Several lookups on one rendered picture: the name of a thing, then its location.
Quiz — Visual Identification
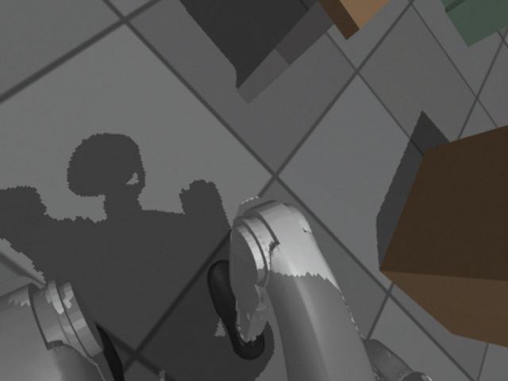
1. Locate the right robot foot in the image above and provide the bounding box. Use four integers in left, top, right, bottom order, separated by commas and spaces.
207, 260, 265, 360

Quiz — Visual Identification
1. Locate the coffee table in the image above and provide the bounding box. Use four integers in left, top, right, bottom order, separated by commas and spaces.
236, 0, 390, 104

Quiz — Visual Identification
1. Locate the left robot foot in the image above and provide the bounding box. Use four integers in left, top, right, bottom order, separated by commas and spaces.
96, 325, 125, 381

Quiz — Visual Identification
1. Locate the sofa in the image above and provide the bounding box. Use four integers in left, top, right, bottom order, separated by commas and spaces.
441, 0, 508, 47

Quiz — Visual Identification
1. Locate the right robot hand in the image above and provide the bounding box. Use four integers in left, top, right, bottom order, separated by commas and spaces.
360, 333, 414, 381

